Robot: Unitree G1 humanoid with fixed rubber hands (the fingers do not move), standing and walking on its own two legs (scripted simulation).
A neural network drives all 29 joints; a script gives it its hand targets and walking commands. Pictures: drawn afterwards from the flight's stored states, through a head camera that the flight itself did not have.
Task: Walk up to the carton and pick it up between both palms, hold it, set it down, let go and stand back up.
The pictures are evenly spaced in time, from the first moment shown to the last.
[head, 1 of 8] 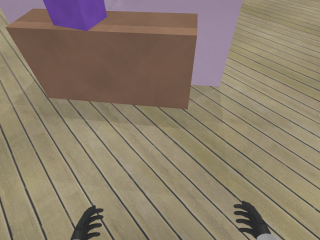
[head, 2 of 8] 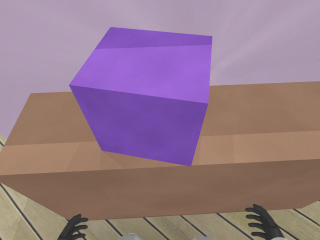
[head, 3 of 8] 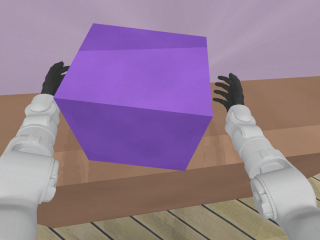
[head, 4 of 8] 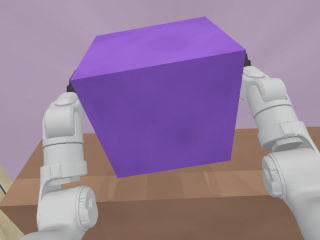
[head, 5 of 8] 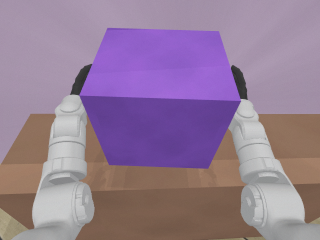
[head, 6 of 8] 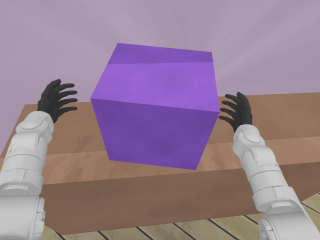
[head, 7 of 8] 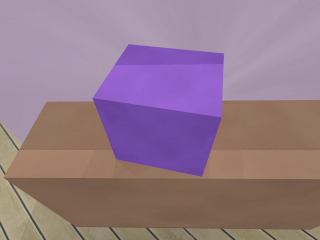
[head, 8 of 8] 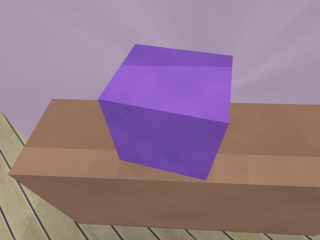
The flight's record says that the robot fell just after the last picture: no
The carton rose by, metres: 0.23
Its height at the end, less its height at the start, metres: +0.00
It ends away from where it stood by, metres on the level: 0.02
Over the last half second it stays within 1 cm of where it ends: yes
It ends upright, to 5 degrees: yes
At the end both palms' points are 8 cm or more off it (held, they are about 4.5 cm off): yes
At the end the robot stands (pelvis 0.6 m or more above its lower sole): yes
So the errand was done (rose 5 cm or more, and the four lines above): yes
